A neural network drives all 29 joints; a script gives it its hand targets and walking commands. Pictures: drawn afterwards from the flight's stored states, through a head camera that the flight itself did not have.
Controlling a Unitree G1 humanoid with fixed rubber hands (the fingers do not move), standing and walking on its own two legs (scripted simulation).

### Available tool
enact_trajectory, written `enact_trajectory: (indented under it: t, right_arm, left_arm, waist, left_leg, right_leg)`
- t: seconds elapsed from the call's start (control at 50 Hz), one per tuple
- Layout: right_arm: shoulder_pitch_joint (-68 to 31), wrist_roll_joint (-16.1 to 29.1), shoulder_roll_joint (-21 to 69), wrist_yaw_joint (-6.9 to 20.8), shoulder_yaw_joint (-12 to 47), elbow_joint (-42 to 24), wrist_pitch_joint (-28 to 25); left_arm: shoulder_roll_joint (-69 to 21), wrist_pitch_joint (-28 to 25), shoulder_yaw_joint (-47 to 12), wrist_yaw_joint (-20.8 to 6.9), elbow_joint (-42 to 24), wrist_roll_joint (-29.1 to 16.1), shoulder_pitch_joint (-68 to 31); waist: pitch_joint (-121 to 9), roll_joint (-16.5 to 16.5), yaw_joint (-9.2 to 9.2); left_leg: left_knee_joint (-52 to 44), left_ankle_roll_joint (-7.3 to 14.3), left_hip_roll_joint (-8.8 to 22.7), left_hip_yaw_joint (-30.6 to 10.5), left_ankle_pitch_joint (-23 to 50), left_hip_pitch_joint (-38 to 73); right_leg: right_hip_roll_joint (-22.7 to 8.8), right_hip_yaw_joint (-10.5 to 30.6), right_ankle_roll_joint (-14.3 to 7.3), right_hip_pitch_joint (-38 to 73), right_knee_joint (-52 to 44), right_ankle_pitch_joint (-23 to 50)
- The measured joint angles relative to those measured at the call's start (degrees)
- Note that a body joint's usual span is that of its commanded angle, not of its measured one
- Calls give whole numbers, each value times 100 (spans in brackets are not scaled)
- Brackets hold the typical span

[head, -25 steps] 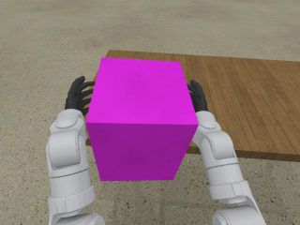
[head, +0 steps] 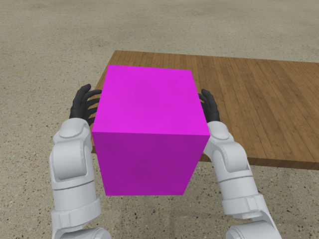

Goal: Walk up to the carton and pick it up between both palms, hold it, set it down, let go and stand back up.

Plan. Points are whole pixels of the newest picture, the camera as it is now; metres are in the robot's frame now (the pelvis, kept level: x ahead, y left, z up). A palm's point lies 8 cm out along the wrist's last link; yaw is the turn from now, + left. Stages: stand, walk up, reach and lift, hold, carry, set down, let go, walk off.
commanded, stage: hold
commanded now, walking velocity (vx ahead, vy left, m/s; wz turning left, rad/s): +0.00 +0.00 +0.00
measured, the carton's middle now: (147, 133) +0.36 +0.00 +0.11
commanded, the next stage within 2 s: none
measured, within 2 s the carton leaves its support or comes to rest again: neither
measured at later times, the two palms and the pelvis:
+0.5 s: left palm (81, 123) +0.34 +0.15 +0.18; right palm (209, 123) +0.35 -0.15 +0.15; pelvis +0.00 +0.00 +0.00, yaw +0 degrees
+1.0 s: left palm (79, 120) +0.34 +0.15 +0.19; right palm (210, 118) +0.36 -0.14 +0.16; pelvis +0.00 +0.00 +0.00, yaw +0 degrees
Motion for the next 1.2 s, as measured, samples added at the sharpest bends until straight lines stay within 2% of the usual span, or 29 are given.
enact_trajectory:
  t: [0.18,0.4,0.62,0.8,1.02,1.2]
  right_arm:
    - [-14,78,-155,-15,126,-293,-27]
    - [-15,-8,7,3,-15,10,1]
    - [-60,62,-139,-8,94,-266,-32]
    - [-30,-16,13,6,-29,16,3]
    - [-42,67,-146,-12,108,-283,-30]
    - [-46,-21,16,9,-40,17,5]
  left_arm:
    - [-44,-118,-102,232,-354,-228,171]
    - [2,-4,6,-3,18,6,-19]
    - [-36,-133,-83,231,-319,-225,123]
    - [5,-9,11,-4,32,7,-36]
    - [-40,-130,-91,234,-338,-228,144]
    - [8,-15,14,-2,40,7,-51]
  waist:
    - [-109,39,-11]
    - [-13,-1,1]
    - [-143,36,-9]
    - [-29,-2,2]
    - [-133,38,-11]
    - [-46,-2,2]
  left_leg:
    - [2,2,-20,-37,51,-233]
    - [0,0,1,-1,-2,3]
    - [3,1,-17,-40,46,-222]
    - [0,-1,3,-2,-3,3]
    - [2,1,-18,-40,49,-230]
    - [1,-1,3,-4,-4,2]
  right_leg:
    - [-23,-37,6,-220,4,32]
    - [1,-1,0,4,0,-2]
    - [-20,-40,5,-207,4,27]
    - [2,-2,-1,5,0,-4]
    - [-22,-40,5,-215,4,29]
    - [3,-4,-1,4,0,-6]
